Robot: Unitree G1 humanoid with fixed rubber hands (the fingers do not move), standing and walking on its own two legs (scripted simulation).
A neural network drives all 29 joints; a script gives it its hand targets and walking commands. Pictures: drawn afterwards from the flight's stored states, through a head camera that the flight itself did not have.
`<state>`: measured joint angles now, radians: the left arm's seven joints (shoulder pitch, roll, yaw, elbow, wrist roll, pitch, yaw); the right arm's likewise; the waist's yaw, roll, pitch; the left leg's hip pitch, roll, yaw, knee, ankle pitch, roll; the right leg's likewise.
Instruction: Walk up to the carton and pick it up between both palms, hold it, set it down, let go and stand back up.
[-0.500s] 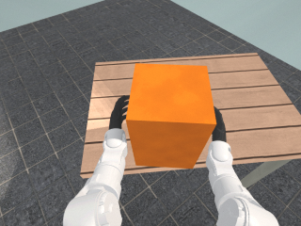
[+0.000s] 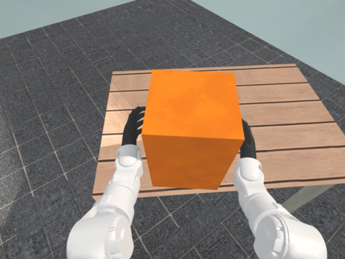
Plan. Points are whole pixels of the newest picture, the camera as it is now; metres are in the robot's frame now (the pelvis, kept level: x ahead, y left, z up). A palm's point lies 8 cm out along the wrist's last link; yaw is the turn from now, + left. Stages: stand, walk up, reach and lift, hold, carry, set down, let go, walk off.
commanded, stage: reach and lift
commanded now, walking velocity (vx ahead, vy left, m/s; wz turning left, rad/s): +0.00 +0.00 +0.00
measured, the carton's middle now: (188, 136) +0.43 -0.04 +0.01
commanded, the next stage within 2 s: none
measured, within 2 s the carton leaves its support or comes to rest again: neither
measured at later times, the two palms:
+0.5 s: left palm (117, 125) +0.40 +0.13 +0.11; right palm (242, 139) +0.37 -0.15 +0.08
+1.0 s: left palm (93, 107) +0.38 +0.15 +0.19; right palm (241, 126) +0.36 -0.12 +0.14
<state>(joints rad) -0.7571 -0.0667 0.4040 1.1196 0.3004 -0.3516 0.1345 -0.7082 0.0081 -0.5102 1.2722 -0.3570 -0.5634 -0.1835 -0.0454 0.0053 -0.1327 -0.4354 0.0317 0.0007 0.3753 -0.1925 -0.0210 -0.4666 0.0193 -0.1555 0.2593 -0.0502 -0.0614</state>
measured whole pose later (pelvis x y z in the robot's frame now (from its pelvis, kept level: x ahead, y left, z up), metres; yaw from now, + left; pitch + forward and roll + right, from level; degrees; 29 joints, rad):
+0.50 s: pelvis +0.00 +0.01 +0.00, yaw +1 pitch +5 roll -1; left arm -0.74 -0.05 0.28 0.96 0.18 -0.12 0.15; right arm -0.66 0.00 -0.22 1.09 -0.05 -0.29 -0.23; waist -0.05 0.00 -0.10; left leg -0.25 0.03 -0.01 0.39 -0.22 -0.01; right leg -0.27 0.01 -0.17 0.24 -0.07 -0.04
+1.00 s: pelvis -0.01 +0.02 +0.00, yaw +2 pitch -8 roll -2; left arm -0.75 -0.10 0.32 0.40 0.38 0.51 0.07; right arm -0.69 0.02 -0.14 0.77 0.07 0.11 -0.21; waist -0.10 -0.06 0.07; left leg 0.01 0.01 -0.02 0.36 -0.23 0.01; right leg 0.01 0.00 -0.17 0.21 -0.08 -0.02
